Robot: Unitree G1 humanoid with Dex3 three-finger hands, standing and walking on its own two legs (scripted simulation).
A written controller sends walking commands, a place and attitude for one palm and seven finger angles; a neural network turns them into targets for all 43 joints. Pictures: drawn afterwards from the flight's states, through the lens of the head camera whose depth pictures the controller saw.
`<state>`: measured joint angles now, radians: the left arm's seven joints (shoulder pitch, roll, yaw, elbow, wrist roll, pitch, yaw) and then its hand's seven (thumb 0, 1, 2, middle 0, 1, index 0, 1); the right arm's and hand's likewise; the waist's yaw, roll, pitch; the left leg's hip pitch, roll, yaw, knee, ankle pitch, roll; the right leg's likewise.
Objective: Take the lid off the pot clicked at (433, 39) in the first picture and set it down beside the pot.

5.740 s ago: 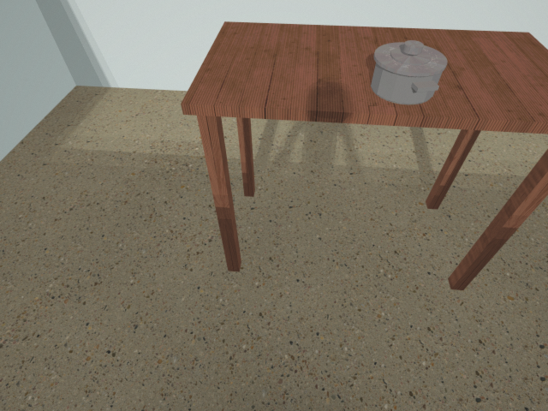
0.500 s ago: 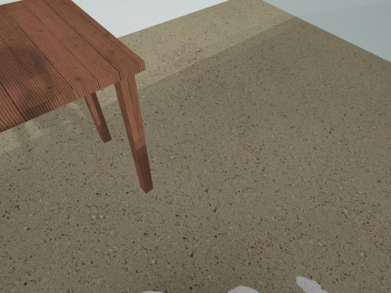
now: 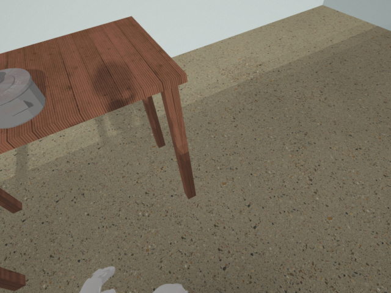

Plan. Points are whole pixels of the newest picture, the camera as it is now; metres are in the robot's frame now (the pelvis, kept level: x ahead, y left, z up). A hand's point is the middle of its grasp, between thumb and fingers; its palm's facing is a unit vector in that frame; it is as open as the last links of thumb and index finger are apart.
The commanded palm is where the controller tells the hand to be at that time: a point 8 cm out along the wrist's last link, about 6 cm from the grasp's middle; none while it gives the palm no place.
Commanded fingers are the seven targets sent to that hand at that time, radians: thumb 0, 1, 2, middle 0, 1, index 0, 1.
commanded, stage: turn to face it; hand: left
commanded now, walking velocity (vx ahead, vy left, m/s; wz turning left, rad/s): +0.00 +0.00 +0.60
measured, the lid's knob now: out of the picture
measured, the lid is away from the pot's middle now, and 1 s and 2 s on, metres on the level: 0.00 0.00 0.00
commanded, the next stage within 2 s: take the last steps up to it in 0.74 s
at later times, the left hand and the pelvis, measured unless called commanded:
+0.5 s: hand out of the picture -0.04 +0.27 -0.17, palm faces +0.36 -0.89 -0.28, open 7.4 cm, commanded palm none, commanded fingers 0.00 0.90 0.90 -0.20 -0.30 -0.20 -0.30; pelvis +0.00 +0.04 +0.00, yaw +18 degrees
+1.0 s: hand out of the picture -0.02 +0.19 -0.14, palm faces +0.50 -0.82 -0.27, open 7.3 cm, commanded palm none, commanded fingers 0.00 0.90 0.90 -0.20 -0.30 -0.20 -0.30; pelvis +0.03 +0.00 +0.01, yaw +27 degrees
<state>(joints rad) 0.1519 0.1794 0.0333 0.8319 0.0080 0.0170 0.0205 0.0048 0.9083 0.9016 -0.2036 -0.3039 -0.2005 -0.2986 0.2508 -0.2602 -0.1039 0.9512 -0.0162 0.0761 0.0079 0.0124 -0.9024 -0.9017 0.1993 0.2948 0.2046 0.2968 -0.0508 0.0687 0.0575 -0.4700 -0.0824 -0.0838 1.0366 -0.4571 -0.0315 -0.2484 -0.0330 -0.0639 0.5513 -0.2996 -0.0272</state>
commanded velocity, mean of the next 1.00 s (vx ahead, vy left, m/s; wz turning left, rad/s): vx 0.05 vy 0.01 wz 0.35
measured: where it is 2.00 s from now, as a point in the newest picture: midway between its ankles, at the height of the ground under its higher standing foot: outside the picture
